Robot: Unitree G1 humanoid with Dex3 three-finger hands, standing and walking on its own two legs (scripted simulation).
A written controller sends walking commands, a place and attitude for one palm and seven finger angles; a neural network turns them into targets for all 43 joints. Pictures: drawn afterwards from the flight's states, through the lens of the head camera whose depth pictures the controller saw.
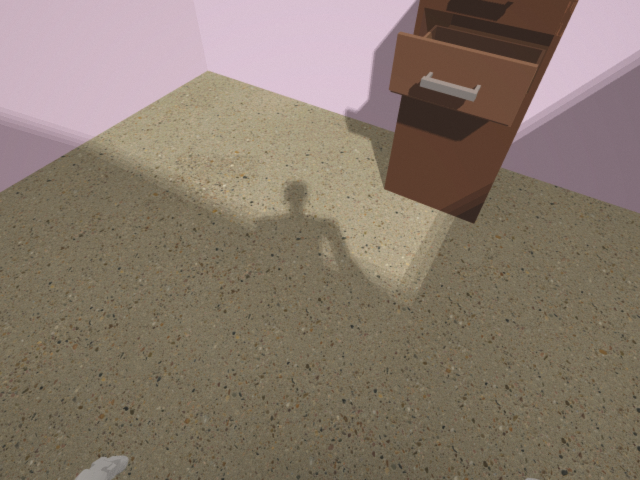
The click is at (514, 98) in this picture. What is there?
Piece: drawer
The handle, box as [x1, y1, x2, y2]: [420, 72, 480, 101]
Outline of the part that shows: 420,82 420,86 473,101 480,86 477,85 474,89 470,89 437,80 430,77 432,72 429,72 426,76 423,76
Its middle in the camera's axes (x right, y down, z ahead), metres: +0.37 -0.44 +1.10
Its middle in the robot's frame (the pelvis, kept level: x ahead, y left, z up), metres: +1.13 -0.31 -0.06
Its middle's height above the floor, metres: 0.70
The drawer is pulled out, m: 0.23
